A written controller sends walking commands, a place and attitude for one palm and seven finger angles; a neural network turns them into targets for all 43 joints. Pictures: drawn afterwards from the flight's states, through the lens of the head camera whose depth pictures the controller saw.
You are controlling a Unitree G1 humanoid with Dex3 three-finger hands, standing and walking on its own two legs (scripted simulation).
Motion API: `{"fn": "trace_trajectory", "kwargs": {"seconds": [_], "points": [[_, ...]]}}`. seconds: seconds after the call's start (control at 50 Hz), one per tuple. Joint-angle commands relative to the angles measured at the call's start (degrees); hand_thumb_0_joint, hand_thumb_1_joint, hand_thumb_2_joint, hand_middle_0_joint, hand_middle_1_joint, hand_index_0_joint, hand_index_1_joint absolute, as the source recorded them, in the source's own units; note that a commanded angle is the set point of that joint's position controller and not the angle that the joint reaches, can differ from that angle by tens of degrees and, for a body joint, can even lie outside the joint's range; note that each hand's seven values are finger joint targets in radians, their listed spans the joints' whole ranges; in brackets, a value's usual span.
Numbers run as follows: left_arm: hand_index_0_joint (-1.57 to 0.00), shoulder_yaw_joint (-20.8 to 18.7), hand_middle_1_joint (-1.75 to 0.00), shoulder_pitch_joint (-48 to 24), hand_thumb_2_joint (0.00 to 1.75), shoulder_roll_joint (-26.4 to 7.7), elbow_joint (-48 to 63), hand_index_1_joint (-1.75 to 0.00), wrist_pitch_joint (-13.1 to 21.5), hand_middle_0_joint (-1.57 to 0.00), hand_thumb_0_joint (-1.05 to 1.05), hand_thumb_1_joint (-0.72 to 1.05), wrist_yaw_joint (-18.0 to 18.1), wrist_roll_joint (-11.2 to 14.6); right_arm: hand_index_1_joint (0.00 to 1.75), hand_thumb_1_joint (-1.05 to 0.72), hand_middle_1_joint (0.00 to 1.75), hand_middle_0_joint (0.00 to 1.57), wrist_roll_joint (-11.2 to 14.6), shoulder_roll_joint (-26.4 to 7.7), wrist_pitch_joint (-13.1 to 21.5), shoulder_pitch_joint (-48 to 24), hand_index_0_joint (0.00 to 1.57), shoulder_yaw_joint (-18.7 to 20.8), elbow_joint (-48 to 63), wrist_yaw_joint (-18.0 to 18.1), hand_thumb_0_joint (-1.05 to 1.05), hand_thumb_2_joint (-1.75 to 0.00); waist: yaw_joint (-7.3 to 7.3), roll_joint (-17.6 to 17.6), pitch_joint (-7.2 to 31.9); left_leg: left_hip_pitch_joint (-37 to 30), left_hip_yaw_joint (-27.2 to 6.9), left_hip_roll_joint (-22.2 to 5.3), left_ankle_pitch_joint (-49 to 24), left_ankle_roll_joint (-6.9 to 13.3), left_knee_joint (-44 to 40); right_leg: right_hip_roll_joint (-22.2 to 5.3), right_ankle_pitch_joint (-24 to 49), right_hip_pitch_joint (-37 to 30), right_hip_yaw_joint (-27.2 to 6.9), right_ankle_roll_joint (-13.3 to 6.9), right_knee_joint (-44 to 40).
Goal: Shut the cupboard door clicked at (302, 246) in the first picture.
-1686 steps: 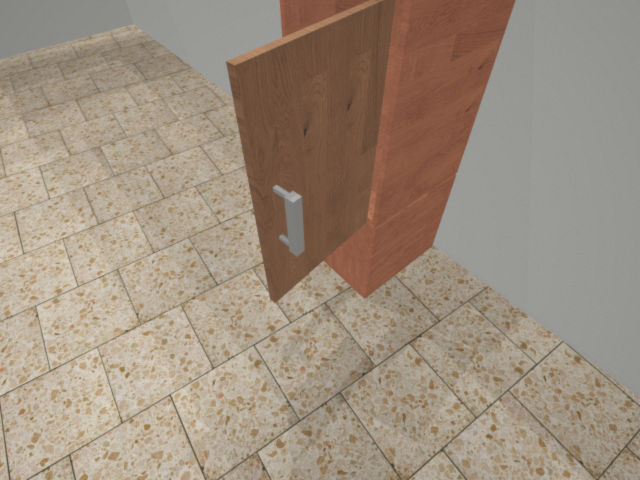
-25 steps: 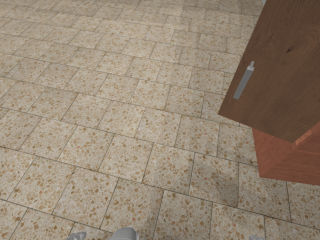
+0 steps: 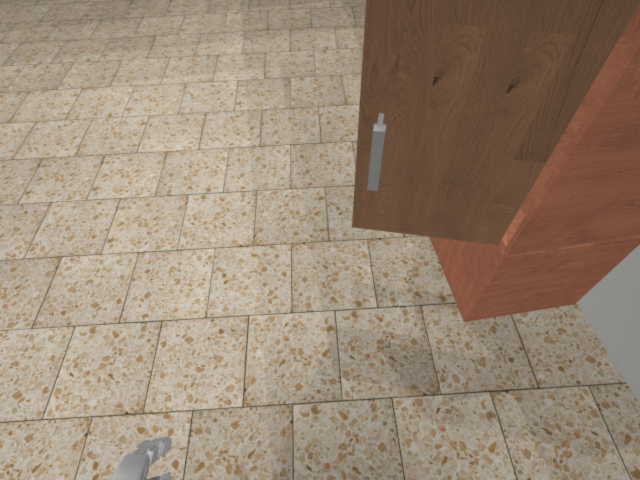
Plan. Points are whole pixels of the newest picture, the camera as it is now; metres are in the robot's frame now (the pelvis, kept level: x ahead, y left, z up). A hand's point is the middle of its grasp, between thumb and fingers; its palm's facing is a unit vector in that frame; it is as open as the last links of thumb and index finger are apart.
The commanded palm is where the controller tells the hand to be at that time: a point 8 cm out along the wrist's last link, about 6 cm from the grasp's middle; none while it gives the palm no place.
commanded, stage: turn to face it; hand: left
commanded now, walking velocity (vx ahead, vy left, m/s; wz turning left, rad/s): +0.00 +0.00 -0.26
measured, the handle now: (376, 152) +0.70 -0.09 -0.05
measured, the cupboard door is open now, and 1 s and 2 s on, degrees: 71 71 71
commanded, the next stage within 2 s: take the last steps up to it in 0.10 s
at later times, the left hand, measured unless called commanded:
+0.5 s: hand out of the picture +0.13 +0.20 -0.16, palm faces -0.12 -0.98 -0.14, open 7.4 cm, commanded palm none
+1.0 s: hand (315, 367) +0.30 +0.03 -0.15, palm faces -0.20 -0.96 -0.20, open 7.3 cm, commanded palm none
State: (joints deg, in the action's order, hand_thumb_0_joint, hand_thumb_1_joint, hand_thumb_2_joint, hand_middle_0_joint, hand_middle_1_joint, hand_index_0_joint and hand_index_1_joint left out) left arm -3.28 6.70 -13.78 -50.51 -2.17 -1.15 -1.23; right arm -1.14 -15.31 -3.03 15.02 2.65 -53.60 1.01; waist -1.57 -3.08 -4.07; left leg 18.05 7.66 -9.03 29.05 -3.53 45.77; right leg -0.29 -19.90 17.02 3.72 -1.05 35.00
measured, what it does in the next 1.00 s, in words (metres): walks ahead: left foot, then right foot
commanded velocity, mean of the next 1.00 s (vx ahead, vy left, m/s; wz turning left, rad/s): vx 0.17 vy -0.09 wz -0.14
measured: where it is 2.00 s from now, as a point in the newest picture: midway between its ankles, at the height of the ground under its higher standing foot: outside the picture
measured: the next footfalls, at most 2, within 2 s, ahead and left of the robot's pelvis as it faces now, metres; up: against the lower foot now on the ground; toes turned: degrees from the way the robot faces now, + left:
left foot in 0.32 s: +0.09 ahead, +0.12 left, +0.00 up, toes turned +0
right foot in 0.80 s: +0.20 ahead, -0.23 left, +0.00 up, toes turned -17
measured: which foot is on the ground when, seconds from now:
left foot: up 0.00-0.30, down 0.32-0.80, up 0.82-1.00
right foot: down 0.00-0.32, up 0.34-0.78, down 0.80-1.00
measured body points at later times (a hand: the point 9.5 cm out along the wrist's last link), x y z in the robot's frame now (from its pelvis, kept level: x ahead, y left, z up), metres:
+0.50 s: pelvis +0.06 +0.01 +0.02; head +0.08 +0.04 +0.47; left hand +0.14 +0.25 -0.14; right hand +0.04 -0.24 -0.10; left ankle +0.05 +0.12 -0.72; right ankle +0.01 -0.13 -0.63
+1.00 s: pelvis +0.18 -0.13 +0.02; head +0.21 -0.13 +0.46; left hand +0.31 +0.08 -0.13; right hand +0.13 -0.37 -0.14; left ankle +0.18 -0.01 -0.67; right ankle +0.17 -0.21 -0.72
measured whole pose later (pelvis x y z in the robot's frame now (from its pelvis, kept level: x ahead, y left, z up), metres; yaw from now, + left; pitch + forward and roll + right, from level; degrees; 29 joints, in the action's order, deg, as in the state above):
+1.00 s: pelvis +0.18 -0.13 +0.02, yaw -11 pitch +2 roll -1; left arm -2.5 8.8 -9.5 -58.3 1.4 0.9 -1.0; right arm -1.6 -11.1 -0.2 16.0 2.5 -58.8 1.1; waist -2.7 -1.4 -2.6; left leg 26.5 5.2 -6.1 24.4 -2.0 56.7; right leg 1.4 -13.1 13.7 8.4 -3.7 25.0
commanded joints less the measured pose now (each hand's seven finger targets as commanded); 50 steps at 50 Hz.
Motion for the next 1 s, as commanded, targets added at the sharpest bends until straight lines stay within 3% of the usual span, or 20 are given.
{"fn": "trace_trajectory", "kwargs": {"seconds": [0.0,0.06,0.18,0.26,0.28,0.3,0.32,0.34,0.38,0.44,0.56,0.66,0.7,0.74,0.76,0.78,0.8,0.82,0.88,0.98], "points": [[-0.2,-2.73,-0.3,7.31,0.9,-10.95,0.53,-0.3,1.55,-0.2,0.0,0.9,2.36,0.12,0.3,-0.9,0.3,0.2,0.48,-4.91,1.47,-3.56,0.2,0.83,5.66,1.1,0.0,-0.9,3.8,18.93,8.26,19.26,-8.19,3.16,3.48,-0.57,21.66,-18.63,44.64,-17.96,-20.7,-12.44,-12.6],[-0.2,-1.76,-0.3,3.33,0.9,-8.4,1.21,-0.3,1.74,-0.2,0.0,0.9,2.34,0.15,0.3,-0.9,0.3,0.2,0.36,-3.33,1.19,-1.59,0.2,0.49,3.22,0.24,0.0,-0.9,1.19,12.04,9.0,12.62,-6.42,3.63,-4.15,-1.14,17.17,-13.49,41.22,-12.52,-12.01,-9.52,-12.49],[-0.2,-2.15,-0.3,4.76,0.9,-8.85,-0.18,-0.3,1.67,-0.2,0.0,0.9,2.28,-0.32,0.3,-0.9,0.3,0.2,0.47,-1.63,1.33,-2.48,0.2,0.23,3.15,0.21,0.0,-0.9,1.72,10.51,6.65,7.85,-4.92,5.54,-5.07,-0.73,1.91,-13.81,32.86,-9.73,-15.13,-10.63,-14.11],[-0.2,-2.13,-0.3,2.76,0.9,-7.47,-0.97,-0.3,1.16,-0.2,0.0,0.9,1.25,0.17,0.3,-0.9,0.3,0.2,-0.18,-1.92,2.99,3.88,0.2,0.09,1.17,0.48,0.0,-0.9,-1.35,11.16,5.76,-8.31,-2.37,6.5,-15.33,0.04,-18.12,-8.64,6.09,0.25,-14.27,-6.17,-11.86],[-0.2,-1.66,-0.3,4.01,0.9,-4.59,-0.53,-0.3,0.86,-0.2,0.0,0.9,0.9,0.44,0.3,-0.9,0.3,0.2,-0.65,-5.63,3.8,6.77,0.2,0.78,0.43,0.73,0.0,-0.9,-2.26,0.64,5.72,-15.73,-11.35,0.21,-9.84,2.31,-25.37,-4.11,-5.68,9.25,-12.02,-3.71,-4.93],[-0.2,-1.13,-0.3,5.18,0.9,-1.33,0.74,-0.3,0.65,-0.2,0.0,0.9,0.27,0.61,0.3,-0.9,0.3,0.2,-1.74,-12.04,3.99,10.29,0.2,2.15,0.09,1.0,0.0,-0.9,-3.42,-15.81,4.99,-19.04,-30.32,-15.12,0.7,8.23,-32.3,3.57,-15.13,19.27,-2.96,-0.24,10.36],[-0.2,-1.39,-0.3,0.93,0.9,-3.6,2.61,-0.3,0.59,-0.2,0.0,0.9,-0.17,-0.24,0.3,-0.9,0.3,0.2,-1.59,-13.61,3.91,11.93,0.2,2.51,0.19,1.56,0.0,-0.9,-5.08,-11.95,2.85,-14.55,-36.95,-20.64,5.91,12.09,-36.76,1.68,-15.23,21.79,-5.16,0.03,21.42],[-0.2,-1.85,-0.3,-0.72,0.9,-4.02,2.2,-0.3,0.58,-0.2,0.0,0.9,-0.53,-0.97,0.3,-0.9,0.3,0.2,-1.51,-11.94,4.19,10.76,0.2,2.07,0.0,1.68,0.0,-0.9,-3.87,-10.32,0.81,-11.31,-35.09,-18.38,4.35,10.8,-37.61,0.16,-10.6,22.74,-7.38,0.16,28.1],[-0.2,-2.31,-0.3,1.71,0.9,-4.2,0.29,-0.3,0.93,-0.2,0.0,0.9,-1.53,-0.96,0.3,-0.9,0.3,0.2,-1.23,-7.68,4.84,5.42,0.2,0.9,1.62,1.62,0.0,-0.9,-0.73,-6.05,-0.44,-8.45,-24.15,-14.07,-4.07,9.12,-36.35,-2.23,-2.7,21.43,-6.75,1.04,32.01],[-0.2,-1.94,-0.3,3.93,0.9,-2.25,-1.41,-0.3,0.44,-0.2,0.0,0.9,-1.9,-0.7,0.3,-0.9,0.3,0.2,-0.87,-5.7,5.75,6.82,0.2,0.48,0.5,1.68,0.0,-0.9,-0.09,-5.62,0.67,-10.42,-11.9,-10.11,-17.0,7.26,-34.61,-2.05,4.1,20.32,-5.18,2.21,31.65],[-0.2,-0.98,-0.3,-1.77,0.9,-0.93,-0.51,-0.3,0.43,-0.2,0.0,0.9,-2.42,-0.52,0.3,-0.9,0.3,0.2,-0.96,-5.58,5.94,11.77,0.2,1.11,-2.84,1.32,0.0,-0.9,-1.8,-6.38,-1.38,-14.09,-5.86,-10.98,-25.42,9.07,-34.1,-3.92,7.09,21.75,-1.78,3.1,20.07],[-0.2,-0.54,-0.3,-5.25,0.9,-1.2,-0.24,-0.3,1.05,-0.2,0.0,0.9,-2.53,-0.34,0.3,-0.9,0.3,0.2,-1.35,-6.66,5.43,12.01,0.2,1.89,-4.63,0.91,0.0,-0.9,-2.6,-8.34,-1.71,-12.1,-3.33,-11.31,-28.37,8.55,-31.12,-2.63,6.05,12.85,1.55,1.74,5.23],[-0.2,-0.79,-0.3,-2.11,0.9,-1.66,-1.34,-0.3,1.44,-0.2,0.0,0.9,-2.54,-0.28,0.3,-0.9,0.3,0.2,-1.24,-8.05,5.25,9.7,0.2,2.38,-4.69,0.89,0.0,-0.9,-0.68,-9.12,0.56,-11.57,-2.38,-11.53,-29.19,7.76,-28.08,-1.61,6.57,6.08,2.44,0.81,0.49],[-0.2,-1.64,-0.3,9.12,0.9,-4.67,-5.27,-0.3,2.5,-0.2,0.0,0.9,-2.01,-0.46,0.3,-0.9,0.3,0.2,-0.53,-7.52,5.13,8.52,0.2,2.34,-4.98,0.58,0.0,-0.9,4.66,-2.84,5.71,-6.52,2.05,-7.0,-34.15,4.66,-14.45,0.8,10.61,-12.17,3.43,-0.64,-8.58],[-0.2,-2.67,-0.3,16.85,0.9,-9.88,-7.56,-0.3,3.26,-0.2,0.0,0.9,-1.07,-0.7,0.3,-0.9,0.3,0.2,0.19,-4.24,5.23,8.6,0.2,1.6,-4.16,-0.15,0.0,-0.9,7.94,8.7,10.07,5.97,5.25,-1.99,-24.32,2.79,-1.01,-7.78,7.7,-26.52,-6.53,-4.15,-12.25],[-0.2,-3.46,-0.3,22.03,0.9,-13.78,-9.35,-0.3,3.57,-0.2,0.0,0.9,-0.16,-0.42,0.3,-0.9,0.3,0.2,0.9,0.17,5.18,6.47,0.2,0.5,-1.8,0.06,0.0,-0.9,9.21,19.25,12.6,16.35,3.42,5.86,9.1,1.65,15.38,-20.87,13.24,-30.26,-23.94,-10.13,-17.1],[-0.2,-3.22,-0.3,19.64,0.9,-13.48,-8.84,-0.3,3.57,-0.2,0.0,0.9,0.63,0.16,0.3,-0.9,0.3,0.2,1.01,-1.24,4.62,4.53,0.2,0.62,-1.13,0.39,0.0,-0.9,8.33,16.35,12.08,17.35,-3.71,3.91,8.85,2.71,22.98,-22.43,10.47,-23.56,-25.39,-12.55,-20.48],[-0.2,-2.72,-0.3,13.98,0.9,-11.17,-7.57,-0.3,3.4,-0.2,0.0,0.9,1.06,0.07,0.3,-0.9,0.3,0.2,0.87,-0.95,4.54,4.37,0.2,0.88,-1.61,0.59,0.0,-0.9,5.97,18.01,9.65,19.03,-5.56,2.84,4.78,2.79,26.76,-21.08,6.48,-19.64,-24.97,-13.1,-21.92],[-0.2,-0.45,-0.3,4.6,0.9,-3.53,-5.6,-0.3,3.89,-0.2,0.0,0.9,1.91,0.09,0.3,-0.9,0.3,0.2,-0.38,0.84,3.67,5.91,0.2,0.5,-3.48,-0.05,0.0,-0.9,0.26,9.33,5.95,12.09,-5.52,0.72,-3.62,2.15,18.91,-14.72,19.29,-8.52,-8.32,-10.74,-19.48],[-0.2,0.26,-0.3,5.81,0.9,-1.69,-6.88,-0.3,4.88,-0.2,0.0,0.9,2.14,0.01,0.3,-0.9,0.3,0.2,-0.44,4.21,3.32,5.65,0.2,-0.66,-3.19,-0.31,0.0,-0.9,-0.54,7.38,5.09,6.11,-2.56,3.64,-7.41,1.43,1.13,-13.4,31.21,-6.52,-6.04,-11.3,-19.08]]}}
